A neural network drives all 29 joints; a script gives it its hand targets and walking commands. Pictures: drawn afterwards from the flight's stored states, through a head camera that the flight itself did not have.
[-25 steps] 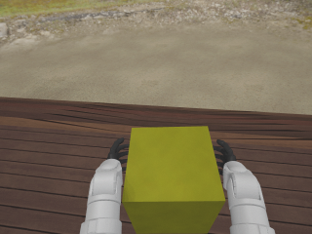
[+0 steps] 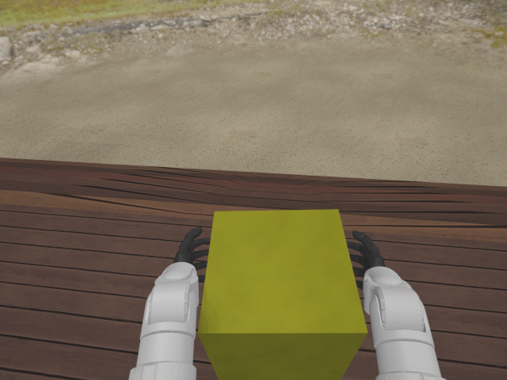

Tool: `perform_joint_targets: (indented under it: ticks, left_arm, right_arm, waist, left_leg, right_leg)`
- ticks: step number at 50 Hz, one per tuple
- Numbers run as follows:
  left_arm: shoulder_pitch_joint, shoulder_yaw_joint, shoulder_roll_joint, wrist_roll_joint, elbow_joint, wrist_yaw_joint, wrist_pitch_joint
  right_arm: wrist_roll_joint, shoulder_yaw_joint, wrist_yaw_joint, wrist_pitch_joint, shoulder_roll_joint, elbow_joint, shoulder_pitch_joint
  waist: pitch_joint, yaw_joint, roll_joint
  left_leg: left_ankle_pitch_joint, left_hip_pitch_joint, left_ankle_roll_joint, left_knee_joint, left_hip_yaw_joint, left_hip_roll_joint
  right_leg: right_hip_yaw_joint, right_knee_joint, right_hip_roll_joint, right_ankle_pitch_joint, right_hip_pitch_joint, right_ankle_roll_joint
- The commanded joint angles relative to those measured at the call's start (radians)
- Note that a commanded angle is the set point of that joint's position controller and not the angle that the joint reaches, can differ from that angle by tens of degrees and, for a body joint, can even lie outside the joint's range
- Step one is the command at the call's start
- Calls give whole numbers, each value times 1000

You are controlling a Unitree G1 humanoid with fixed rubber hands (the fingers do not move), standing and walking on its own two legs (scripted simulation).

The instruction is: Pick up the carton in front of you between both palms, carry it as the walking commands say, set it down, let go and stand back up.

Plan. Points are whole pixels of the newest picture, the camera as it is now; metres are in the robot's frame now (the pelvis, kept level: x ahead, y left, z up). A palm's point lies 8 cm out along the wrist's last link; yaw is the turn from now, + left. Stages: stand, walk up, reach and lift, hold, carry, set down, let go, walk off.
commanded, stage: hold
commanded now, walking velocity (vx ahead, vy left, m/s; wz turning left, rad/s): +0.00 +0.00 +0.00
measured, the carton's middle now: (277, 300) +0.28 +0.00 -0.03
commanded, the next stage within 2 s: carry in 0.26 s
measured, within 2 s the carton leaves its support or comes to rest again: neither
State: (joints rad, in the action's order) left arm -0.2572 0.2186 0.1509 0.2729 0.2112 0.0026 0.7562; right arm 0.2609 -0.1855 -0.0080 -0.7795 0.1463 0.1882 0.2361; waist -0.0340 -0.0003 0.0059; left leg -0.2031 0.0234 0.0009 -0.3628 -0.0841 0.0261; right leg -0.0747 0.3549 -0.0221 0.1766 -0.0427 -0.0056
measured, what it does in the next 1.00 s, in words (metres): walks ahead: right foot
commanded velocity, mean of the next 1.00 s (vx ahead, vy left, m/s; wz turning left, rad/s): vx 0.39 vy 0.00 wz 0.00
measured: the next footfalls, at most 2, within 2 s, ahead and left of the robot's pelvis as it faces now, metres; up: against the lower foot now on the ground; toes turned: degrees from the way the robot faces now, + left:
right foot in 0.76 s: +0.24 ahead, -0.10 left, +0.00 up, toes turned -8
left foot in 1.18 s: +0.56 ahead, +0.13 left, +0.00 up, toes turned +15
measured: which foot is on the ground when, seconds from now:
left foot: down 0.00-0.76, up 0.78-1.00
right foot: down 0.00-0.46, up 0.48-0.74, down 0.76-1.00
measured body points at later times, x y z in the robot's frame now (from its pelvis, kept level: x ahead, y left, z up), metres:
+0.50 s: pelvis +0.03 +0.01 -0.01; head +0.00 +0.02 +0.44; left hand +0.32 +0.18 +0.06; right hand +0.33 -0.12 +0.06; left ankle +0.01 +0.12 -0.75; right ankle +0.02 -0.12 -0.74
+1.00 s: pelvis +0.26 -0.01 +0.00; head +0.27 -0.01 +0.45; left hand +0.53 +0.17 +0.08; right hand +0.55 -0.14 +0.08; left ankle +0.31 +0.13 -0.69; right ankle +0.20 -0.09 -0.75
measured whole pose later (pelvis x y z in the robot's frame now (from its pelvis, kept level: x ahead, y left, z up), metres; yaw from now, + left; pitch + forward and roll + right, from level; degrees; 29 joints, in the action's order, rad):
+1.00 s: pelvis +0.26 -0.01 +0.00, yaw +4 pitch +6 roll +1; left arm -0.18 0.13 0.14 0.10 -0.33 -0.10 1.22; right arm 0.09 -0.12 0.10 -1.25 0.13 -0.34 0.17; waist 0.11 0.02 -0.01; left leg -0.23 0.60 0.01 -0.83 0.11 -0.10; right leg 0.21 0.27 0.02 0.24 -0.14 0.04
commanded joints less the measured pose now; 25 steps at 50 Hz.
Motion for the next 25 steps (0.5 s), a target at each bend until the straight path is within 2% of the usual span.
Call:
perform_joint_targets:
  ticks: [1, 12, 13, 14, 15, 16, 19, 20, 21, 22, 23, 24, 25]
  left_arm:
    - [-438, -521, 898, -249, -29, 225, -22]
    - [-470, -512, 901, -245, -5, 230, -25]
    - [-507, -536, 901, -258, -6, 232, -17]
    - [-507, -536, 900, -266, -15, 232, -14]
    - [-507, -556, 904, -278, -37, 229, -10]
    - [-525, -579, 909, -289, -68, 225, -6]
    - [-479, -642, 901, -330, -143, 201, 27]
    - [-456, -664, 891, -340, -176, 192, 48]
    - [-447, -691, 881, -352, -215, 181, 75]
    - [-456, -710, 866, -366, -256, 174, 103]
    - [-480, -736, 860, -387, -301, 170, 135]
    - [-505, -757, 853, -414, -330, 169, 168]
    - [-509, -776, 833, -438, -340, 166, 202]
  right_arm:
    - [-248, 512, -209, 45, 885, -66, 483]
    - [-243, 507, -211, 46, 896, -44, 513]
    - [-248, 522, -212, 40, 901, -29, 544]
    - [-258, 523, -212, 40, 900, -38, 547]
    - [-276, 545, -211, 39, 903, -69, 561]
    - [-295, 571, -209, 34, 905, -99, 580]
    - [-350, 647, -200, -1, 902, -176, 577]
    - [-374, 681, -197, -21, 898, -205, 572]
    - [-399, 712, -194, -45, 895, -233, 571]
    - [-420, 731, -191, -71, 890, -265, 576]
    - [-430, 739, -184, -98, 868, -288, 565]
    - [-431, 734, -175, -129, 839, -300, 536]
    - [-429, 731, -164, -161, 816, -305, 505]
  waist:
    - [216, 0, 2]
    - [213, 1, 0]
    - [215, 3, -21]
    - [223, 4, -30]
    - [199, 4, -34]
    - [185, 4, -45]
    - [293, 14, -139]
    - [317, 10, -149]
    - [331, 7, -138]
    - [337, 1, -114]
    - [322, -5, -21]
    - [297, -18, 177]
    - [225, -24, 256]
  left_leg:
    - [154, 28, 5, 58, 1, 58]
    - [111, 45, 2, 55, 4, 58]
    - [-52, 160, -17, -4, -2, -111]
    - [-266, 192, -15, 20, -36, -98]
    - [-438, 255, -14, 15, -29, -79]
    - [-492, 311, -10, -18, -14, -64]
    - [-170, 320, 15, -235, 115, -10]
    - [-172, 297, 11, -192, 129, -21]
    - [-181, 220, 2, -116, 141, -21]
    - [-201, 132, -11, -35, 146, -22]
    - [-306, 84, -35, 33, 30, -88]
    - [-470, 10, -99, 150, -232, -246]
    - [-435, -82, -161, 229, -426, -364]
  right_leg:
    - [1, -32, -67, -138, 82, 0]
    - [2, -30, -64, -104, 77, 1]
    - [0, 18, 111, 85, -61, 13]
    - [-32, -26, 111, 309, -102, 22]
    - [-49, -53, 111, 505, -154, 28]
    - [-74, -66, 124, 586, -162, 41]
    - [-200, -127, 231, 432, -101, 105]
    - [-200, -130, 249, 416, -116, 123]
    - [-161, -111, 235, 422, -173, 121]
    - [-99, -71, 203, 459, -246, 104]
    - [2, 39, 136, 459, -330, 64]
    - [116, 284, 63, 388, -482, 17]
    - [186, 395, 21, 334, -682, 0]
